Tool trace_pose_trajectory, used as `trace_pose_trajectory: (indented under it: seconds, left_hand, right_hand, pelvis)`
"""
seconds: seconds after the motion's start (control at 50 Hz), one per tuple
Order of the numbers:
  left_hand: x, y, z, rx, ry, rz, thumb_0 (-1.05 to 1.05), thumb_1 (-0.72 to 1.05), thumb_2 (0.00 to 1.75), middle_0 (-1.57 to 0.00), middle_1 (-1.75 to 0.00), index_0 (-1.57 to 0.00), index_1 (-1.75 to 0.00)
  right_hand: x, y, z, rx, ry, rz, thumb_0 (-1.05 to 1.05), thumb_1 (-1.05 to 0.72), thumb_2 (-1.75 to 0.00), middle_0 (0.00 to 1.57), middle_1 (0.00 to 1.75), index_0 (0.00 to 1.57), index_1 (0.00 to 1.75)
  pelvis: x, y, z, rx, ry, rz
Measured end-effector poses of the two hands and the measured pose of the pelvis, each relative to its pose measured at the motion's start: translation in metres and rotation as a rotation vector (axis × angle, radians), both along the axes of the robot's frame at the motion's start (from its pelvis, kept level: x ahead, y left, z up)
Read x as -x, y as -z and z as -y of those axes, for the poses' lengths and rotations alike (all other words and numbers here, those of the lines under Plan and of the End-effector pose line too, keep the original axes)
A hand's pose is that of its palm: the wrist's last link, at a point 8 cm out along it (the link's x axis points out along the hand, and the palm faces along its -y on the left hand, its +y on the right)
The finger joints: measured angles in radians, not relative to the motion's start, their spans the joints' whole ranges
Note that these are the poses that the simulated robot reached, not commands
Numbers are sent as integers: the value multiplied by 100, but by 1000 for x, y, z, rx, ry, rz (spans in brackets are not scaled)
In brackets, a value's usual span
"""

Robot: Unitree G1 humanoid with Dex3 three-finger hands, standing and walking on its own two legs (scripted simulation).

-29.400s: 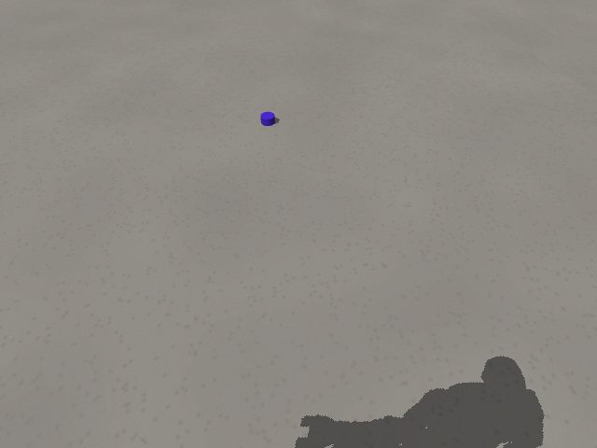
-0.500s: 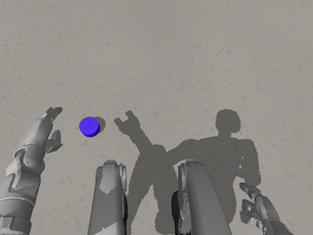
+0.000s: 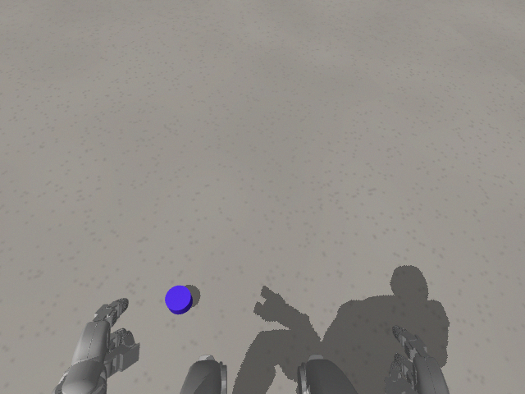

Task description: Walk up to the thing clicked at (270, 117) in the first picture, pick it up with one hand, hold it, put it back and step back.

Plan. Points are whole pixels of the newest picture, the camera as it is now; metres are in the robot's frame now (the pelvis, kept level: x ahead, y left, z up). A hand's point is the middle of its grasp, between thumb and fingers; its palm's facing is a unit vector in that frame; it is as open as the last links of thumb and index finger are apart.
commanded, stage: home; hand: left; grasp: from above
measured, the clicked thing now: (179, 299) +0.48 +0.25 -0.63
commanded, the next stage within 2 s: none
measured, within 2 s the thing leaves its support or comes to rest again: neither
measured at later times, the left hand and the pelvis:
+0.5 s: hand (124, 377) +0.18 +0.18 +0.01, palm faces +0.08 -0.98 -0.19, open 7.4 cm; pelvis +0.03 -0.01 +0.06, yaw +2 degrees
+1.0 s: hand (125, 366) +0.19 +0.18 +0.01, palm faces +0.07 -0.98 -0.19, open 7.4 cm; pelvis +0.03 +0.00 +0.06, yaw +1 degrees
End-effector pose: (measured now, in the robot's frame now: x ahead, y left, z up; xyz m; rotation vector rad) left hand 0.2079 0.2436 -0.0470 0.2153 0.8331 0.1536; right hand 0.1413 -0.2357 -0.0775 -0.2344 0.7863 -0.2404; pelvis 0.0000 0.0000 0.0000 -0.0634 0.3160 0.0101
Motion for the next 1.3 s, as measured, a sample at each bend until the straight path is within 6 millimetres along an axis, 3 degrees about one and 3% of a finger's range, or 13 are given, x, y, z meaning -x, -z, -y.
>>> trace_pose_trajectory:
  seconds: [0.2,0.32,0.54,0.92,1.3]
  left_hand:
    - [26,-69,14,44,-18,24,2,90,90,-21,-30,-20,-30]
    - [38,-88,15,44,-21,35,1,90,90,-21,-30,-20,-30]
    - [47,-82,17,58,-31,11,2,90,90,-21,-30,-20,-30]
    - [37,-84,16,53,-17,23,2,90,90,-21,-30,-20,-30]
    - [35,-84,11,55,-8,25,2,90,90,-21,-30,-20,-30]
  right_hand:
    - [-8,-57,11,40,42,100,1,-90,-89,20,30,20,29]
    - [-28,-75,9,40,17,182,1,-90,-89,20,30,20,29]
    - [-51,-85,2,43,-63,251,1,-90,-89,20,30,20,29]
    - [-36,-74,5,46,-33,185,1,-90,-89,20,30,20,30]
    - [-43,-79,0,50,-38,205,1,-90,-89,20,30,20,30]
  pelvis:
    - [-23,-46,2,-11,-8,96]
    - [-29,-56,2,-17,-14,131]
    - [-26,-57,6,-25,-24,153]
    - [-31,-57,3,-23,-17,151]
    - [-33,-58,-2,-19,-13,153]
